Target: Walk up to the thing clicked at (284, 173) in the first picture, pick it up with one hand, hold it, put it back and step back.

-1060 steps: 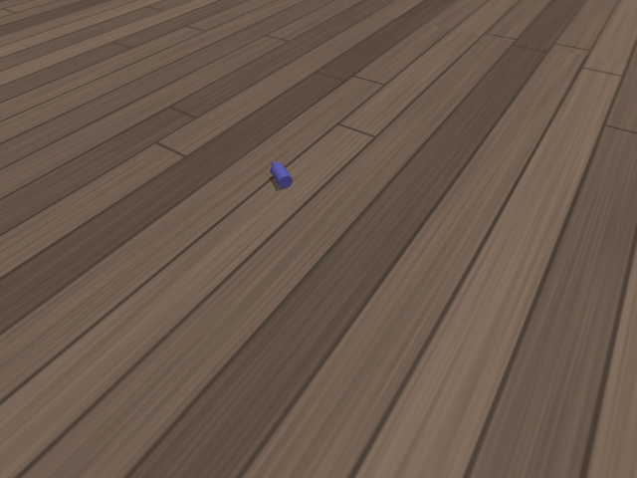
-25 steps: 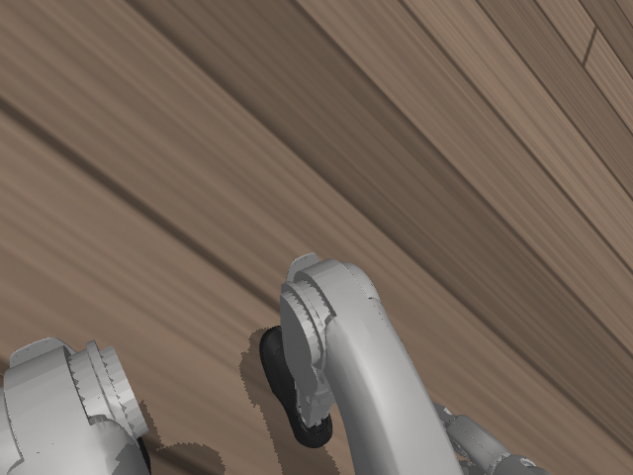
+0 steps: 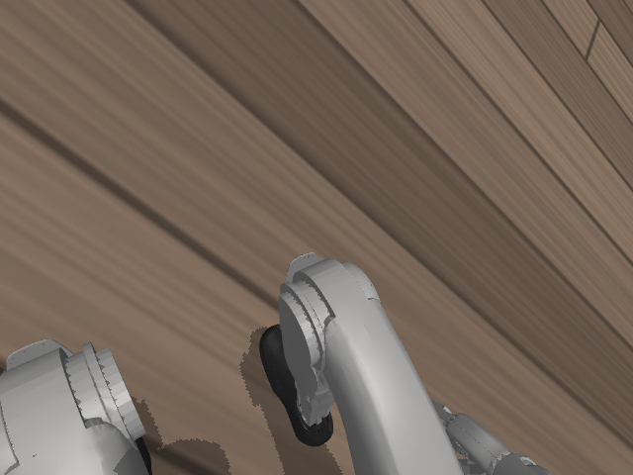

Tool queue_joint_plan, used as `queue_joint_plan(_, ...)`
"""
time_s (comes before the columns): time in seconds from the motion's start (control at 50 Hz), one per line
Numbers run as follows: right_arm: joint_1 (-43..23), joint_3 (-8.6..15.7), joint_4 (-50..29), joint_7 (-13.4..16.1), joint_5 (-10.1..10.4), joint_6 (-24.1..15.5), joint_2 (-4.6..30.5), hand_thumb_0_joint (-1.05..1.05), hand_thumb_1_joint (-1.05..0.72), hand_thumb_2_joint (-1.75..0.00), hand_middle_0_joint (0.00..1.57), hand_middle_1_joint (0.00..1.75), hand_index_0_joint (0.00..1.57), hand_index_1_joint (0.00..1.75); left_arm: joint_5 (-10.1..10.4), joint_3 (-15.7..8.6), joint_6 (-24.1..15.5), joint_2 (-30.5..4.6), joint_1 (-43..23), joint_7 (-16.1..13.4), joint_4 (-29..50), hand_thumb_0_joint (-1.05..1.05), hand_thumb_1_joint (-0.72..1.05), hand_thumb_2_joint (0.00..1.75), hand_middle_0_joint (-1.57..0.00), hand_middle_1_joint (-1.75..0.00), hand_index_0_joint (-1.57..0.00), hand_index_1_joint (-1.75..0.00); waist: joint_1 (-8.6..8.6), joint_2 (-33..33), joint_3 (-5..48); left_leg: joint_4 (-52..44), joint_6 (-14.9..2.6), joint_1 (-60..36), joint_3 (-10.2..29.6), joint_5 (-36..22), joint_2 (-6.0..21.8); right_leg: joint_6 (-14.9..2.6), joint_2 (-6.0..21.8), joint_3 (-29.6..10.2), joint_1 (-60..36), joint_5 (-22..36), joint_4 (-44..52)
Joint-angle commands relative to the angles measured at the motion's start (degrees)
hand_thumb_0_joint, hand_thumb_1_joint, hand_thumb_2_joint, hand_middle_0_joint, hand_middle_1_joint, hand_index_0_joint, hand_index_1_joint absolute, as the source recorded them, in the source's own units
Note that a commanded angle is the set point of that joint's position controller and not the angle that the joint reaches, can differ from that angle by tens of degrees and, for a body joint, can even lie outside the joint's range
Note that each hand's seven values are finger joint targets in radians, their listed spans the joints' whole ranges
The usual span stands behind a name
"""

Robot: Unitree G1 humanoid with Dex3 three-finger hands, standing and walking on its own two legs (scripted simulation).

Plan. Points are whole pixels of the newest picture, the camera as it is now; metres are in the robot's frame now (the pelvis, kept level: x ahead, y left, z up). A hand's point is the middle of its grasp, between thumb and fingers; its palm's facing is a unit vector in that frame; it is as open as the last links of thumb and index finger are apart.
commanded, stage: close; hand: left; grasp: from above
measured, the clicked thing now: out of the picture +0.44 +0.38 -0.27
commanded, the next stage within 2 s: settle in 0.34 s
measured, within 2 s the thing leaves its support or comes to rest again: leaves its support in 0.76 s
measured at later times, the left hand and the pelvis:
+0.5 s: hand out of the picture +0.44 +0.34 -0.24, palm faces -0.44 -0.16 -0.89, open 9.8 cm; pelvis +0.00 +0.00 +0.00, yaw +0 degrees
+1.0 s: hand out of the picture +0.44 +0.36 -0.19, palm faces -0.40 -0.13 -0.91, open 9.7 cm; pelvis +0.00 +0.00 +0.01, yaw +2 degrees
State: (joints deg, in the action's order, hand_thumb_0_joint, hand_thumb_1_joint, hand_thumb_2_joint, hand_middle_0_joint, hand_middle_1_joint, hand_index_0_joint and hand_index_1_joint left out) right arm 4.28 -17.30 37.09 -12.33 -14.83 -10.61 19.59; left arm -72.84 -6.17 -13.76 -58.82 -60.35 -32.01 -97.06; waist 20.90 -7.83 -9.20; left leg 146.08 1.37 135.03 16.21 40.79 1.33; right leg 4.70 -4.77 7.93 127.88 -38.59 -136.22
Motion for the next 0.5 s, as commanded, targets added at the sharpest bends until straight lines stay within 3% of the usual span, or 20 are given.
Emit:
queue_joint_plan(0.0, 10.9, 5.5, 0.6, 0.7, 0.4, 0.1, 18.8, 0.0, -0.89, -0.9, 0.2, 0.3, 0.2, 0.3, 0.9, -0.9, -0.3, -14.0, -12.0, -1.6, 3.3, 0.0, 0.34, 0.49, -0.72, -0.56, -0.75, -0.54, 2.24, 28.0, 35.9, -14.3, -1.82, -26.8, -7.0, -12.3, 1.5, -5.45, -1.4, 7.7, -19.7, 14.6, 11.2)
queue_joint_plan(0.02, 10.6, 5.3, 0.4, 0.8, 0.2, 0.3, 18.7, 0.0, -0.89, -0.9, 0.2, 0.3, 0.2, 0.3, 0.9, -1.5, -0.5, -15.2, -12.3, -1.7, 4.9, 0.0, 0.37, 0.48, -0.74, -0.56, -0.77, -0.53, 1.42, 29.9, 37.0, -15.1, -1.57, -27.7, -7.0, -12.4, 1.6, -5.54, -1.5, 7.7, -20.4, 14.4, 11.1)
queue_joint_plan(0.06, 10.1, 5.2, -0.2, 0.8, 0.1, 0.3, 18.3, 0.0, -0.89, -0.9, 0.2, 0.3, 0.2, 0.3, 0.5, 0.1, -0.5, -13.5, -12.5, -1.4, 4.9, 0.0, 0.41, 0.48, -0.77, -0.55, -0.8, -0.52, 1.79, 29.6, 36.7, -15.1, -1.55, -28.5, -7.0, -12.1, 1.6, -5.64, -1.5, 7.7, -19.7, 14.2, 10.8)
queue_joint_plan(0.08, 10.1, 5.3, 0.1, 0.9, 0.1, 0.5, 18.9, 0.0, -0.89, -0.9, 0.2, 0.3, 0.2, 0.3, 0.7, -1.5, -0.7, -15.3, -12.9, -1.8, 6.0, 0.0, 0.43, 0.48, -0.78, -0.55, -0.81, -0.52, 1.24, 30.5, 38.3, -15.7, -1.32, -29.4, -6.6, -12.5, 1.6, -5.62, -1.4, 8.2, -20.1, 14.4, 10.8)
queue_joint_plan(0.1, 10.1, 5.2, -0.1, 1.0, 0.0, 0.7, 18.3, 0.0, -0.89, -0.9, 0.2, 0.3, 0.2, 0.3, 0.6, -0.4, -0.9, -13.9, -13.9, -1.8, 7.7, 0.0, 0.44, 0.49, -0.8, -0.55, -0.82, -0.52, 1.23, 31.6, 39.4, -15.6, -1.21, -30.2, -6.7, -13.5, 1.6, -5.81, -1.6, 7.9, -20.6, 15.4, 10.5)
queue_joint_plan(0.12, 9.9, 5.2, 0.3, 1.0, 0.1, 0.7, 18.6, 0.0, -0.89, -0.9, 0.2, 0.3, 0.2, 0.3, 0.5, -1.1, -0.8, -14.5, -12.3, -1.9, 5.0, 0.0, 0.46, 0.48, -0.81, -0.54, -0.84, -0.52, 1.38, 31.0, 38.7, -15.3, -1.3, -29.5, -6.7, -13.4, 1.6, -5.72, -1.4, 8.1, -20.1, 15.3, 10.4)
queue_joint_plan(0.16, 10.6, 5.1, 0.1, 0.8, -0.1, 0.6, 18.6, 0.0, -0.89, -0.9, 0.2, 0.3, 0.2, 0.3, 0.2, 0.6, -0.6, -12.0, -12.0, -1.4, 3.2, 0.0, 0.5, 0.49, -0.84, -0.53, -0.87, -0.5, 2.95, 27.7, 34.9, -14.3, -1.81, -26.9, -6.9, -12.6, 1.6, -5.26, -1.6, 7.9, -19.3, 15.1, 11.0)
queue_joint_plan(0.18, 11.1, 4.6, 0.8, 0.9, -0.1, 0.8, 18.3, 0.0, -0.89, -0.9, 0.2, 0.3, 0.2, 0.3, 0.6, -1.5, -0.8, -14.7, -12.2, -1.9, 3.2, 0.0, 0.52, 0.49, -0.86, -0.52, -0.88, -0.5, 2.48, 27.8, 35.8, -14.5, -1.83, -26.7, -6.7, -12.3, 1.6, -5.2, -1.5, 8.0, -19.9, 14.9, 11.4)
queue_joint_plan(0.22, 9.9, 5.0, 0.1, 1.1, 0.1, 0.7, 18.6, 0.0, -0.89, -0.9, 0.2, 0.3, 0.2, 0.3, 0.4, -1.2, -0.8, -15.0, -11.1, -2.0, 3.0, 0.0, 0.55, 0.5, -0.89, -0.52, -0.91, -0.5, 1.25, 28.6, 36.0, -15.0, -1.65, -27.3, -6.9, -11.8, 1.6, -5.53, -1.4, 7.7, -19.8, 14.1, 11.0)
queue_joint_plan(0.26, 9.6, 4.6, -0.4, 1.1, -0.3, 0.7, 18.2, 0.0, -0.89, -0.9, 0.2, 0.3, 0.2, 0.3, 0.5, 0.8, -1.1, -13.0, -13.5, -2.0, 5.5, 0.0, 0.6, 0.51, -0.92, -0.54, -0.94, -0.51, 2.01, 29.6, 36.6, -15.0, -1.6, -27.7, -6.9, -12.4, 1.7, -5.59, -1.6, 7.6, -20.1, 14.8, 10.9)
queue_joint_plan(0.28, 9.9, 4.8, 0.0, 1.2, -0.4, 0.9, 18.6, 0.0, -0.89, -0.9, 0.2, 0.3, 0.2, 0.3, 0.5, -0.4, -0.7, -13.9, -11.3, -2.2, 2.4, 0.0, 0.6, 0.48, -0.92, -0.53, -0.94, -0.5, 2.16, 27.8, 36.5, -14.9, -1.83, -27.5, -6.8, -11.8, 1.6, -5.39, -1.6, 7.6, -20.7, 14.5, 11.5)
queue_joint_plan(0.3, 10.1, 5.1, -0.2, 1.2, 0.0, 0.7, 18.6, 0.0, -0.89, -0.9, 0.2, 0.3, 0.2, 0.3, 0.2, 0.3, -0.8, -13.9, -13.0, -2.0, 4.9, 0.0, 0.61, 0.48, -0.92, -0.52, -0.95, -0.49, 2.12, 28.1, 36.4, -14.5, -1.81, -27.3, -7.0, -12.2, 1.6, -5.39, -1.6, 7.5, -20.0, 14.7, 11.1)
queue_joint_plan(0.32, 10.7, 4.9, 0.4, 1.2, -0.1, 0.8, 18.7, 0.0, -0.89, -0.9, 0.2, 0.3, 0.2, 0.3, 0.4, -1.3, -0.7, -15.4, -12.7, -2.3, 3.8, 0.0, 0.62, 0.48, -0.94, -0.51, -0.96, -0.48, 1.71, 28.7, 37.0, -14.8, -1.73, -27.4, -6.8, -11.9, 1.5, -5.43, -1.5, 7.7, -20.1, 14.4, 11.1)
queue_joint_plan(0.4, 10.4, 5.1, 0.2, 1.2, -0.3, 0.7, 18.6, 0.0, -0.89, -0.9, 0.2, 0.3, 0.2, 0.3, 0.2, -0.1, -0.5, -13.6, -12.8, -2.1, 3.9, 0.0, 0.7, 0.49, -1.0, -0.49, -1.02, -0.47, 2.39, 29.9, 36.3, -15.3, -1.41, -28.8, -6.7, -13.0, 1.6, -5.53, -1.4, 7.9, -19.4, 15.1, 10.6)
queue_joint_plan(0.48, 10.6, 5.3, 0.3, 1.1, 0.0, 0.7, 18.7, 0.0, -0.91, -0.9, 0.2, 0.3, 0.2, 0.3, 0.1, -1.4, 0.0, -15.3, -12.4, -1.9, 4.4, 0.0, 0.64, 0.54, -1.03, -0.49, -1.05, -0.47, 1.59, 30.3, 37.0, -15.2, -1.34, -29.1, -6.8, -13.5, 1.5, -5.57, -1.2, 7.8, -19.4, 15.2, 10.4)
